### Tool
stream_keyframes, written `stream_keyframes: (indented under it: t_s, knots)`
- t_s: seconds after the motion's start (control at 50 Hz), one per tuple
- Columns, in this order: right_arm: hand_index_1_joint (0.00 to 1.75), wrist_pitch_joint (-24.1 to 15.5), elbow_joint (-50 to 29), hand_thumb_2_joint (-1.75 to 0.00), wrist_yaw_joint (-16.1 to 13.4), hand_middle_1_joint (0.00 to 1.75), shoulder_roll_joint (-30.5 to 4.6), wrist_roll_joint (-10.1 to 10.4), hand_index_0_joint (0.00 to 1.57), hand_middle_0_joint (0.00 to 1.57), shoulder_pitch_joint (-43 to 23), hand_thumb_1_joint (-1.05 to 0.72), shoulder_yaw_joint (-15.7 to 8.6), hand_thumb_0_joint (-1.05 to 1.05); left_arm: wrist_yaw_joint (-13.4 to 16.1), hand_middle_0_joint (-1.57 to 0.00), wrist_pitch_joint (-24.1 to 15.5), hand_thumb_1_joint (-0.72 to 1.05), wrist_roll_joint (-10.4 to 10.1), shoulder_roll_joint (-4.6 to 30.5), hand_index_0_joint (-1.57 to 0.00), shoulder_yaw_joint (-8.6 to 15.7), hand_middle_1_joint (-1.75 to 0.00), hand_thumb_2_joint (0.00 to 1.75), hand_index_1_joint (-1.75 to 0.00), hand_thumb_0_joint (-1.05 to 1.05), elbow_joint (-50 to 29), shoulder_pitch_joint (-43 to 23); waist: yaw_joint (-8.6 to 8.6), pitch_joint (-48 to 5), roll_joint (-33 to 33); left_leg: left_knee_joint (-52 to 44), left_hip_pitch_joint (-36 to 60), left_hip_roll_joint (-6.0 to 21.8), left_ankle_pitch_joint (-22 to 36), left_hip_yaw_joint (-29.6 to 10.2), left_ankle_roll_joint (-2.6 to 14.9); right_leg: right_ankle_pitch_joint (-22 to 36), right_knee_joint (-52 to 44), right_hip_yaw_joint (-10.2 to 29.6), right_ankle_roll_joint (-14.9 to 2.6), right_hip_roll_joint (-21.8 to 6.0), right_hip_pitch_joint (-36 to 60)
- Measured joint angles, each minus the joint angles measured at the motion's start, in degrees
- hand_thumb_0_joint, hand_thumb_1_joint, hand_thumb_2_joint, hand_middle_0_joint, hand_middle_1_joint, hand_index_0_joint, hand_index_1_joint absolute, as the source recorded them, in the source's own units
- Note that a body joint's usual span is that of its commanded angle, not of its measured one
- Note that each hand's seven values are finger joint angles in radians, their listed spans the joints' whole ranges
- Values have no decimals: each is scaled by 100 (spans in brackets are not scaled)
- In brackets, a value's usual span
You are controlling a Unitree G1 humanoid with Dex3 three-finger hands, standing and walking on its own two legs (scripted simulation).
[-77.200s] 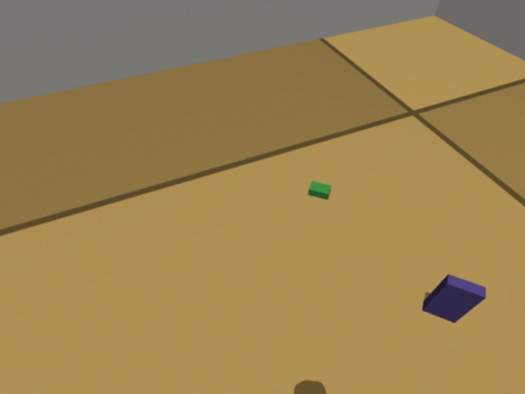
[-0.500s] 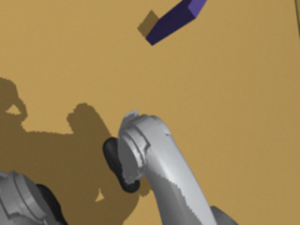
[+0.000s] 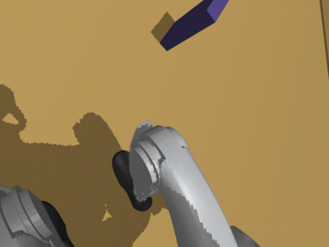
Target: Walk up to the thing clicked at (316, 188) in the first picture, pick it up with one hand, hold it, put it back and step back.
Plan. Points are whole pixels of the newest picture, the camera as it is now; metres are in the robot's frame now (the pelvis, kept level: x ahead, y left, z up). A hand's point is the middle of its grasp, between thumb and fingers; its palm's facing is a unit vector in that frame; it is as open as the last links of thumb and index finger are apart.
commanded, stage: open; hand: left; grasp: from above
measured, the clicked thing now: out of the picture +0.49 +0.36 -0.31
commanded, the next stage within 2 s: withdraw in 0.12 s
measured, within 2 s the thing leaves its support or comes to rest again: neither
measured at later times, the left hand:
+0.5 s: hand out of the picture +0.51 +0.37 -0.22, palm faces -0.22 -0.30 -0.93, open 13.9 cm
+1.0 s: hand out of the picture +0.43 +0.35 -0.12, palm faces -0.49 -0.11 -0.86, open 13.7 cm
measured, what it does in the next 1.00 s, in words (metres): stands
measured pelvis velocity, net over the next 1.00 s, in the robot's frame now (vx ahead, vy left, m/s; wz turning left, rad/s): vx -0.02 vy -0.01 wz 0.10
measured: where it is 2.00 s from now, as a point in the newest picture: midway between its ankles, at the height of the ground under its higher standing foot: (101, 216)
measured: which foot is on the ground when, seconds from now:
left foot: down 0.00-1.00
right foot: down 0.00-1.00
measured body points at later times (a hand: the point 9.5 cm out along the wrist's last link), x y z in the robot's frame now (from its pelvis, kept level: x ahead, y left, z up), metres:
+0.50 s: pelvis +0.00 +0.00 +0.00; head +0.31 +0.12 +0.30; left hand +0.52 +0.38 -0.17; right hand +0.02 -0.24 -0.05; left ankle +0.05 +0.12 -0.29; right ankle +0.12 -0.11 -0.29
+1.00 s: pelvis -0.02 -0.01 +0.01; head +0.21 +0.12 +0.38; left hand +0.46 +0.36 -0.07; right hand +0.10 -0.29 -0.06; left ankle +0.05 +0.12 -0.29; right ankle +0.12 -0.11 -0.29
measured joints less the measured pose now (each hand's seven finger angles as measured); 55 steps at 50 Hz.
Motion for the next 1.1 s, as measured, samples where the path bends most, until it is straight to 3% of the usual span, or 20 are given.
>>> stream_keyframes:
  t_s: [0.34,0.46,0.52,0.58,0.64,0.68,0.78,0.86,0.92,0.98,1.04,1.1]
  knots:
    - [30,32,-38,-90,1,30,-48,-7,20,20,13,-90,19,0,-34,-10,-18,-47,-8,8,-11,58,-101,97,-100,0,109,79,-36,37,60,-13,-2,3,60,4,-7,60,-1,3,-10,1,-15]
    - [30,132,-9,-90,-18,30,21,72,20,20,127,-91,-76,1,-381,-9,-82,-47,167,-195,-10,89,-100,97,-98,0,-823,282,101,-74,95,-58,-30,12,68,26,-27,69,-24,20,-36,2,-65]
    - [30,290,22,-90,38,30,65,180,20,20,240,-91,-241,1,-708,-9,-104,-47,311,-488,-10,46,-99,97,-98,0,-1723,734,261,-386,283,-96,-64,1,27,39,-59,12,-31,28,-68,-18,-113]
    - [30,562,72,-90,91,30,101,305,20,20,302,-91,-493,1,-1136,-9,-124,-48,473,-796,-9,-165,-98,97,-97,0,-2207,1207,453,-793,606,-142,-69,-40,-19,89,-61,-91,-25,63,-86,-67,-114]
    - [30,904,-41,-90,66,30,82,382,20,20,271,-91,-741,1,-1739,-9,-115,-48,556,-972,-9,-291,-97,97,-97,0,-2378,1639,622,-1035,917,-204,26,-68,-27,191,-19,-161,-31,139,-77,-111,-13]
    - [30,1084,-191,-90,-10,30,53,444,20,20,259,-91,-883,1,-2241,-9,-149,-48,483,-1121,-9,-579,-97,98,-97,0,-2630,1855,787,-1073,1031,-279,142,-77,16,287,14,-157,-57,215,-76,-135,95]
    - [30,1384,-402,-90,-374,30,-7,547,20,20,88,-90,-1091,0,-3353,-9,-893,-47,430,-1372,-9,-936,-98,98,-98,0,-3362,2131,1150,-967,1055,-551,363,-107,295,467,72,22,-224,356,-71,-188,308]
    - [30,1560,-418,-90,-762,30,-43,551,20,20,-19,-90,-1179,0,-3775,-10,-1741,-46,525,-1405,-10,-1012,-98,98,-98,0,-3731,2157,1302,-942,902,-674,372,-133,505,495,62,190,-314,375,-97,-212,323]
    - [30,1660,-350,-90,-974,30,-57,534,20,20,-69,-89,-1165,0,-3712,-10,-2381,-45,720,-1357,-10,-1025,-97,98,-97,0,-3749,2097,1321,-983,752,-668,329,-152,584,473,40,256,-305,355,-118,-223,287]
    - [30,1711,-244,-90,-1110,30,-35,502,20,20,-92,-89,-1121,0,-3367,-11,-2838,-44,1018,-1283,-11,-1048,-97,97,-96,0,-3572,1982,1274,-1074,630,-598,251,-172,597,446,18,266,-235,336,-119,-233,216]
    - [30,1760,-126,-90,-1136,30,33,457,20,20,-107,-89,-1079,0,-2726,-12,-2921,-42,1272,-1289,-12,-1172,-96,96,-95,0,-3070,1723,1172,-1181,573,-522,162,-200,581,471,14,226,-130,362,-104,-259,127]
    - [30,1772,-55,-89,-1097,30,138,406,20,20,-144,-88,-1011,0,-2056,-12,-2711,-41,1459,-1337,-13,-1333,-95,95,-94,0,-2321,1377,1022,-1225,565,-466,58,-210,569,505,23,198,-51,393,-101,-271,16]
